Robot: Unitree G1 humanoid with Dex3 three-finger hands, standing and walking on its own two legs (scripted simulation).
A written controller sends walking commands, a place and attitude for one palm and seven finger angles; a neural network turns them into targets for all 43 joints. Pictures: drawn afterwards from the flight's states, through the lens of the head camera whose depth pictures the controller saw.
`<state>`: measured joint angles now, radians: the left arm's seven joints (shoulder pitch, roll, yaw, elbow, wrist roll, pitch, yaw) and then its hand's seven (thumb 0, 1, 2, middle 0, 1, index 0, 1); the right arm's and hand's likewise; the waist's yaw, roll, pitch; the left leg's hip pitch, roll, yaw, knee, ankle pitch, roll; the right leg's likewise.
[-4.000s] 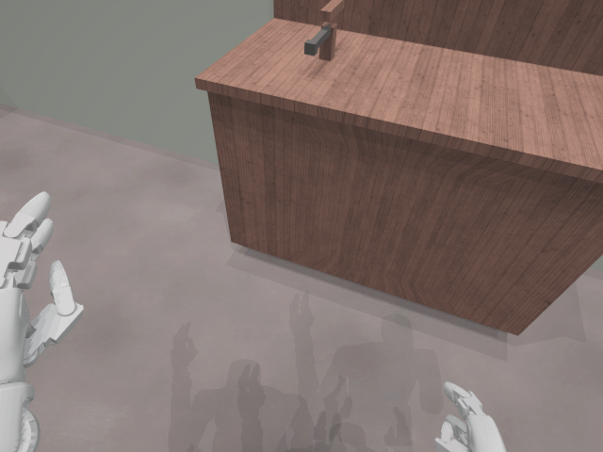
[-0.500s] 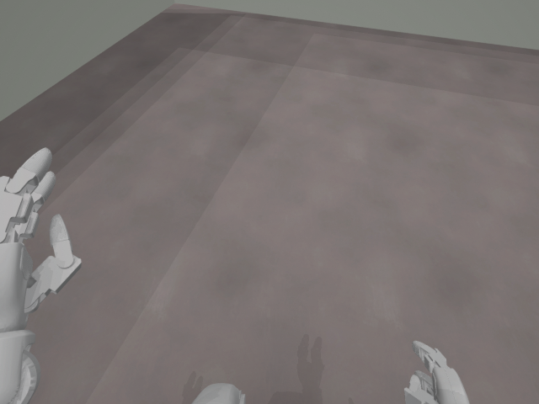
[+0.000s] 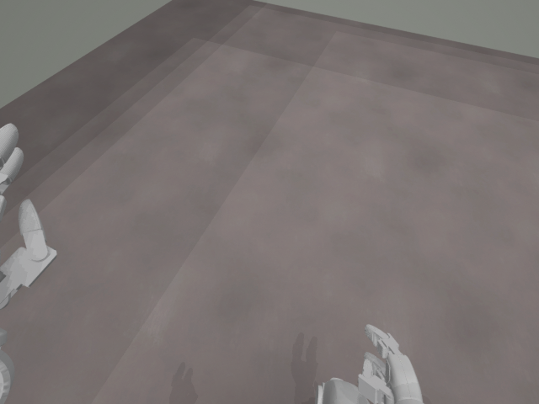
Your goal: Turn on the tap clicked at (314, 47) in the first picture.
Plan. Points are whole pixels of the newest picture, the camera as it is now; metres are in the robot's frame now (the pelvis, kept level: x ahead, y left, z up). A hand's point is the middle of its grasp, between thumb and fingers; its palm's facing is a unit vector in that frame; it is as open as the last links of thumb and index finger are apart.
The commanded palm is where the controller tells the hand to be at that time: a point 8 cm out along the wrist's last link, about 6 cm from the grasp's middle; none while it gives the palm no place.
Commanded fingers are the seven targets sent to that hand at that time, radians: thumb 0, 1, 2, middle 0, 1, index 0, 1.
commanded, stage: walk around to get in front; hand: left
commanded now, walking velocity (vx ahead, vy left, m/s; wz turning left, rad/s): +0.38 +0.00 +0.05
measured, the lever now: out of the picture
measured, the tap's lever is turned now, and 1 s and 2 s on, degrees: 0 0 0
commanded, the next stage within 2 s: walk to a spot facing it in 0.46 s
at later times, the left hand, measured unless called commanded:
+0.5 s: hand (128, 160) +0.35 +0.19 +0.20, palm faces +0.45 -0.74 -0.50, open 7.4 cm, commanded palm +0.28 +0.24 +0.18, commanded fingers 0.00 0.90 0.90 -0.20 -0.30 -0.20 -0.30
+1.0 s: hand (162, 104) +0.46 +0.19 +0.19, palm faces +0.48 -0.72 -0.51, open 7.4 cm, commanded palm +0.42 +0.21 +0.18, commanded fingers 0.00 0.90 0.90 -0.20 -0.30 -0.20 -0.30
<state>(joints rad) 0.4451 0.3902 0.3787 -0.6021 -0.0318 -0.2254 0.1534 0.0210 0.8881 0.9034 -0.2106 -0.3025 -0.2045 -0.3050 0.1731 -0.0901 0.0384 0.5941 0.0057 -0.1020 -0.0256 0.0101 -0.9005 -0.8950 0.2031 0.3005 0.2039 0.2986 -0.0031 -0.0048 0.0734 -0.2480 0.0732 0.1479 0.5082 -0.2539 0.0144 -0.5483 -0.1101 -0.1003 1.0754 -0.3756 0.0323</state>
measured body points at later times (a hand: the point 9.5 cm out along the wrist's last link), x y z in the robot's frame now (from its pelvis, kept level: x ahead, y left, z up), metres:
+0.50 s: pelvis +0.16 -0.06 +0.00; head +0.20 -0.06 +0.45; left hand +0.32 +0.23 +0.22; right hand +0.34 -0.31 -0.09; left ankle +0.23 +0.10 -0.69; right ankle +0.12 -0.14 -0.74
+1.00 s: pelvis +0.26 -0.07 -0.01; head +0.30 -0.10 +0.44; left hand +0.43 +0.22 +0.22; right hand +0.47 -0.23 -0.11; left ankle +0.27 +0.08 -0.74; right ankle +0.31 -0.16 -0.73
